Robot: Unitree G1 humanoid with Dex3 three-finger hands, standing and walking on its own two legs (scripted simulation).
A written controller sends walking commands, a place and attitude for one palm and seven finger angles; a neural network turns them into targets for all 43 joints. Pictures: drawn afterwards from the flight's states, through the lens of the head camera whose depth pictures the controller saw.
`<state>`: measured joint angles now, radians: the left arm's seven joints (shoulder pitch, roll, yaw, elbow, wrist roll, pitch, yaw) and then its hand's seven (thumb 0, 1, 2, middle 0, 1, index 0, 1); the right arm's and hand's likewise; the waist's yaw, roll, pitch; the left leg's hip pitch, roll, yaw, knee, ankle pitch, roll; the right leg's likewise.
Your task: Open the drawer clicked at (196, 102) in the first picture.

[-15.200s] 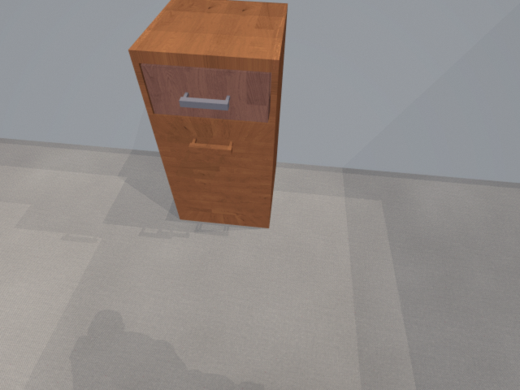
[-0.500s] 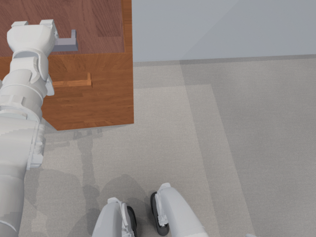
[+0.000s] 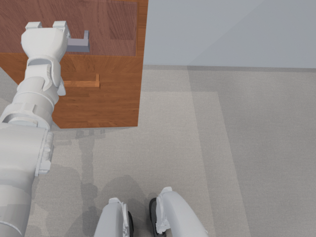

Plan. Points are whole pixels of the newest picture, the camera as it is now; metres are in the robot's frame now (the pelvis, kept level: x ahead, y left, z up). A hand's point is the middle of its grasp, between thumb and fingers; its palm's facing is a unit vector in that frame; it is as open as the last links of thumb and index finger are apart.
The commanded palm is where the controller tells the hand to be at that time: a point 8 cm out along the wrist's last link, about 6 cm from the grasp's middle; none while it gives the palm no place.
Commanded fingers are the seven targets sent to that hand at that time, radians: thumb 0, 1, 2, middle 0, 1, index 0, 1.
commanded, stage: lower the fingers behind the handle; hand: left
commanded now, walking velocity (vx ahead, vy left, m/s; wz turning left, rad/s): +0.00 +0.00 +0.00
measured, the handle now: (58, 38) +0.61 +0.17 +0.04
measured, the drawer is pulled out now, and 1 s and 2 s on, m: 0.00 0.00 0.00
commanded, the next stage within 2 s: close the thumb around the handle in 0.06 s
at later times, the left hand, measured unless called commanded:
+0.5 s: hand (53, 59) +0.57 +0.19 +0.02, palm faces +0.00 -0.03 -1.00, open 10.5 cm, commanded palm +0.57 +0.18 +0.05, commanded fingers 0.00 0.51 0.73 -0.37 -1.31 -0.37 -1.31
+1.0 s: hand (53, 59) +0.57 +0.19 +0.02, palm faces -0.02 -0.02 -1.00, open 5.8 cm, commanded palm +0.56 +0.17 +0.05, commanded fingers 0.00 0.90 0.90 -0.40 -1.35 -0.40 -1.35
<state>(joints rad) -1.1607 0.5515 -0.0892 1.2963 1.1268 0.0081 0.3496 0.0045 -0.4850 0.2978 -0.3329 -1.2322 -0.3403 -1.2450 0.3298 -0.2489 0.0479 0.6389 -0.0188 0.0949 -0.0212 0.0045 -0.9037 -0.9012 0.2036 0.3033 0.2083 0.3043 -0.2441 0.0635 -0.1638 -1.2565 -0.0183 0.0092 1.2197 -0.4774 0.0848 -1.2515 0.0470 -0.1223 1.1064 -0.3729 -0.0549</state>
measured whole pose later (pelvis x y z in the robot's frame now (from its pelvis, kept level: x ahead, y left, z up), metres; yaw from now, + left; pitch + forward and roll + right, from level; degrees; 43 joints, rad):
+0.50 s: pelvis +0.01 +0.00 +0.00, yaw +0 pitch +30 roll -4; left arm -1.10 0.56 -0.07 1.24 1.13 -0.10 0.41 0.00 0.00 0.51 -0.34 -1.27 -0.35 -1.28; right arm 0.37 -0.26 0.02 0.68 -0.03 0.08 -0.01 0.01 -0.90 -0.90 0.20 0.30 0.21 0.30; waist -0.21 0.07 -0.17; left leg -1.25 -0.02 0.02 1.21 -0.50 0.09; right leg -1.25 0.05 -0.11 1.11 -0.39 -0.05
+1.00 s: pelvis +0.00 +0.01 +0.00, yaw +0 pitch +30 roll -4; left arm -1.14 0.56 -0.09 1.27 1.14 -0.05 0.38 0.00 0.72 0.83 -0.37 -1.35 -0.34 -1.33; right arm 0.37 -0.27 0.02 0.67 -0.03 0.08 -0.02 0.01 -0.90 -0.90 0.20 0.30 0.21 0.30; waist -0.23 0.07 -0.16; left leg -1.26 -0.02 0.02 1.23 -0.49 0.10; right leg -1.26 0.04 -0.11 1.12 -0.38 -0.04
